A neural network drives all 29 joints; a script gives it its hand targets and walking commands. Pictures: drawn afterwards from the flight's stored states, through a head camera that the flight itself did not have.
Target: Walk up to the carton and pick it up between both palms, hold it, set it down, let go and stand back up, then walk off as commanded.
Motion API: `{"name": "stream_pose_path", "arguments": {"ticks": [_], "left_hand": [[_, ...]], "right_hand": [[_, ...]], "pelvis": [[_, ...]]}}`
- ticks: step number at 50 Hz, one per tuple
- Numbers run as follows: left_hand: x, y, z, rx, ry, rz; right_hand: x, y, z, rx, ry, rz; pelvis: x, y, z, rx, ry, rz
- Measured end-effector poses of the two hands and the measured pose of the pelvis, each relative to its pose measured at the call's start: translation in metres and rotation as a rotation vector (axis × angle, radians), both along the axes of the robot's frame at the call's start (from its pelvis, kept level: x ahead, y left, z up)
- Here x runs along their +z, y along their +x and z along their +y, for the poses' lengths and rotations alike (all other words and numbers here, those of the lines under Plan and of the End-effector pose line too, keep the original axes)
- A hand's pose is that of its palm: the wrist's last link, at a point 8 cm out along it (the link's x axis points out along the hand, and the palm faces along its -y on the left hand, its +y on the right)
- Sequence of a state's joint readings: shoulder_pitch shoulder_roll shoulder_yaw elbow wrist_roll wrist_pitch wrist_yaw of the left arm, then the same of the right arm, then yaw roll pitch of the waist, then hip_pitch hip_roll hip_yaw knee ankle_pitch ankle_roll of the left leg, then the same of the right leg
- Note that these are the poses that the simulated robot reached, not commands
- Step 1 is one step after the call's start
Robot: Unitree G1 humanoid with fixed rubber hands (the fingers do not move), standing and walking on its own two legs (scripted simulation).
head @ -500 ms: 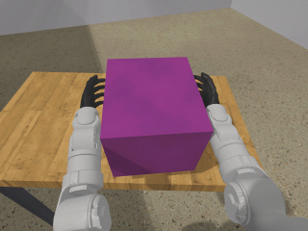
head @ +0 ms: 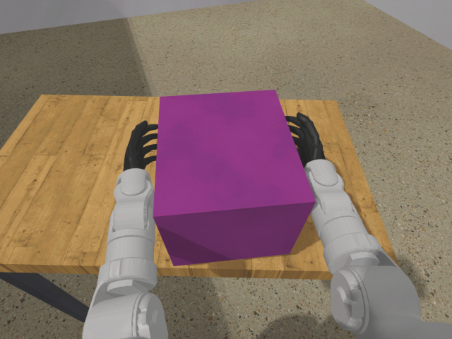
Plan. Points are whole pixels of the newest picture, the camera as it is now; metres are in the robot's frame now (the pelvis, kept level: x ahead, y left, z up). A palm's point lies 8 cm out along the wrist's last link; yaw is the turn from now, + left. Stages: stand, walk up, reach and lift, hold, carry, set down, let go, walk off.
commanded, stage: set down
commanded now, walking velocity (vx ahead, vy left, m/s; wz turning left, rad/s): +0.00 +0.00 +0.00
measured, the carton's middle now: (225, 176) +0.39 +0.01 +0.06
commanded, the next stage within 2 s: none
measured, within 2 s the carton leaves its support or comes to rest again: rests again in 0.80 s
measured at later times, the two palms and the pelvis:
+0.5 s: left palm (139, 177) +0.38 +0.17 +0.08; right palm (311, 162) +0.39 -0.14 +0.10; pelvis +0.00 +0.00 +0.00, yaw +0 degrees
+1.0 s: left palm (146, 183) +0.38 +0.16 +0.06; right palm (313, 170) +0.39 -0.15 +0.08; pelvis +0.00 +0.00 +0.00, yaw +0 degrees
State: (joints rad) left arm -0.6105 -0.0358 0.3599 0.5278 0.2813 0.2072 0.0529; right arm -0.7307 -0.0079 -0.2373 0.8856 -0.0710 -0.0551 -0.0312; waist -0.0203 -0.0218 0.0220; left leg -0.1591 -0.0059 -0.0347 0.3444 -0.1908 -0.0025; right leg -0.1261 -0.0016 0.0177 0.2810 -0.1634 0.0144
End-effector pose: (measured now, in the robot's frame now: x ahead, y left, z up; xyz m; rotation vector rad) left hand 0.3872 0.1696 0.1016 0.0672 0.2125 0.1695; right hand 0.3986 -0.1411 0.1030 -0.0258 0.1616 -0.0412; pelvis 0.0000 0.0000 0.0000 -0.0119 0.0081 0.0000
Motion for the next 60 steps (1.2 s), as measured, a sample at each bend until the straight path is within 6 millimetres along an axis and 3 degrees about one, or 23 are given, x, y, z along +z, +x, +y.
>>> {"name": "stream_pose_path", "arguments": {"ticks": [26,43,60], "left_hand": [[-0.020,-0.010,-0.002,0.004,-0.024,-0.003],[-0.037,-0.010,-0.007,0.005,-0.047,0.013],[-0.037,-0.010,-0.011,0.001,-0.062,-0.002]], "right_hand": [[-0.007,-0.008,-0.002,0.014,-0.061,-0.009],[-0.022,-0.009,-0.007,0.018,-0.080,0.008],[-0.026,-0.014,-0.012,0.011,-0.087,-0.004]], "pelvis": [[0.000,-0.004,0.000,0.000,0.000,0.025],[0.000,-0.003,0.000,0.000,0.000,0.052],[0.000,-0.005,0.000,0.000,-0.001,0.057]]}}
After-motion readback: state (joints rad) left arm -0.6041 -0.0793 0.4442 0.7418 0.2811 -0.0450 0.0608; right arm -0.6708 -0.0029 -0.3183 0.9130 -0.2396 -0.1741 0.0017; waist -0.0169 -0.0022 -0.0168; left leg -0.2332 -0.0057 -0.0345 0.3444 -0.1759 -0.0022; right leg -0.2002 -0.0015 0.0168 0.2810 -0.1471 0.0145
